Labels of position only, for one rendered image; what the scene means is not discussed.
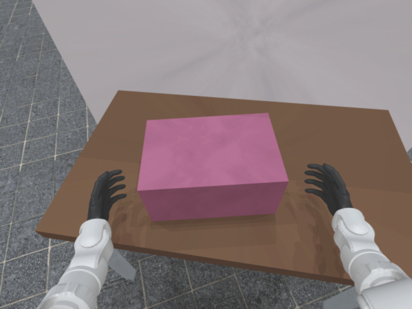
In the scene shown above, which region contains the robot left hand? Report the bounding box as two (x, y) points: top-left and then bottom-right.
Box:
(87, 169), (127, 221)

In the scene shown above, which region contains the robot right hand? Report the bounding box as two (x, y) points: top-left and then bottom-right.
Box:
(304, 164), (353, 216)

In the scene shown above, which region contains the robot right forearm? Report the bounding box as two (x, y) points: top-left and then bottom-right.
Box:
(332, 208), (412, 295)

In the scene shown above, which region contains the right robot upper arm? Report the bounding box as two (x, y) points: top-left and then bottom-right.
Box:
(356, 277), (412, 309)

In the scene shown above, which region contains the table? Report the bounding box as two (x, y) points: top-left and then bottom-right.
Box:
(34, 90), (412, 309)

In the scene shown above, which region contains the robot left forearm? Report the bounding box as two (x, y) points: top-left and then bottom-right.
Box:
(36, 218), (113, 309)

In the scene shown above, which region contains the carton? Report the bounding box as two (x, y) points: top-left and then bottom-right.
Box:
(137, 113), (289, 221)

